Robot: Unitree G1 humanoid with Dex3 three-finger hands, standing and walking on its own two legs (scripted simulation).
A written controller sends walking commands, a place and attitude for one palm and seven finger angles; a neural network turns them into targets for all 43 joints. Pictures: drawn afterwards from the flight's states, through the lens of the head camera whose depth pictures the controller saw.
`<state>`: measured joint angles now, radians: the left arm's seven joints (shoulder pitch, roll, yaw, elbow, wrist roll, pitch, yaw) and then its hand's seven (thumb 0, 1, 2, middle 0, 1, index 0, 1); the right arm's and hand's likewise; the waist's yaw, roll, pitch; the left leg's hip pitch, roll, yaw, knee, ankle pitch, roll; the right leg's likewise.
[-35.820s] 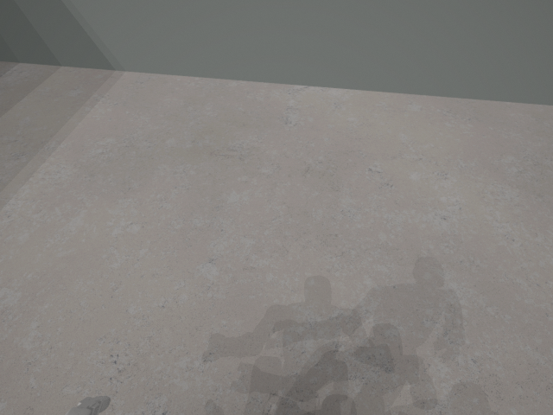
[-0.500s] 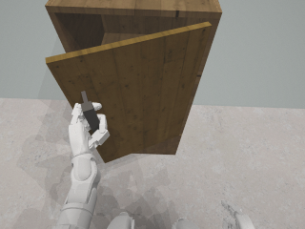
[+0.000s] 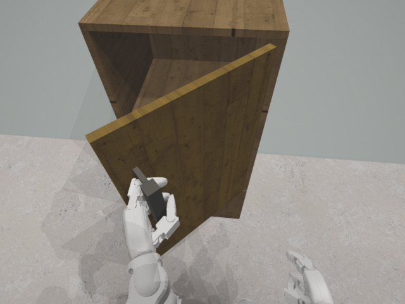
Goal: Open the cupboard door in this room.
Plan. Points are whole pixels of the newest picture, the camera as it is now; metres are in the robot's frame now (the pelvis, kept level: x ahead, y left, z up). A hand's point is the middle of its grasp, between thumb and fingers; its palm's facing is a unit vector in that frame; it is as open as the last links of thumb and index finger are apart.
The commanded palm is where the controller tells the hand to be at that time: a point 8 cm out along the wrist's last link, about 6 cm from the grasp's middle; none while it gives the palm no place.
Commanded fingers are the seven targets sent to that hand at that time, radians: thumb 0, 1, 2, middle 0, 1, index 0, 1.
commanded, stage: open thumb and fingers to let go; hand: left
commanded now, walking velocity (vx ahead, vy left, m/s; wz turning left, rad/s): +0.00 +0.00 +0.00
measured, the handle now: (150, 197) +0.31 +0.12 +0.05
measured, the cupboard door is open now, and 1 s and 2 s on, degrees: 45 46 47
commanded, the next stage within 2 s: slide the hand sideways off the handle in 0.72 s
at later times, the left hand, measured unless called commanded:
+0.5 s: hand (168, 217) +0.27 +0.08 +0.05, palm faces +0.34 -0.94 +0.00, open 13.6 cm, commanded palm +0.23 +0.12 +0.04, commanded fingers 0.00 -0.50 0.30 -0.22 -0.75 -0.22 -0.75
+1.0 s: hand (160, 234) +0.24 +0.09 +0.05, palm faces -0.14 -0.99 -0.07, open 16.0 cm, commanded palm +0.23 +0.12 +0.04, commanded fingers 0.00 -0.50 0.30 -0.15 -0.30 -0.15 -0.30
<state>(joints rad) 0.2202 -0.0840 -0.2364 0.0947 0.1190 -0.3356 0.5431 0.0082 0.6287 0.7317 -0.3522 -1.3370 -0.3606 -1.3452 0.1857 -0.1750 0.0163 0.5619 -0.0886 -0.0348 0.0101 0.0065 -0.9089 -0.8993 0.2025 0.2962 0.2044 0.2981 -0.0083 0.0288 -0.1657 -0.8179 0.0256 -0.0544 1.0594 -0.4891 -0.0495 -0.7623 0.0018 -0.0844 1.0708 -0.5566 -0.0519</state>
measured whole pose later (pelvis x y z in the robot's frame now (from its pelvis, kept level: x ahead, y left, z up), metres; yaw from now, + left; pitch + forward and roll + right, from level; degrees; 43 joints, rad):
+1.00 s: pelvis -0.03 +0.02 -0.01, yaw +0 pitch +13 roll -1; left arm 0.14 0.10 -0.22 0.09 -0.01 -0.35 0.06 -0.01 -0.50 0.30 -0.25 -0.43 -0.18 -0.44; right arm 0.21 -0.21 0.03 0.52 -0.03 -0.05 -0.01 0.01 -0.91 -0.90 0.20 0.30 0.21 0.30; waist 0.00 0.05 -0.13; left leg -0.87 0.01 -0.05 1.12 -0.47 -0.01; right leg -0.80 -0.02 -0.08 1.11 -0.53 -0.02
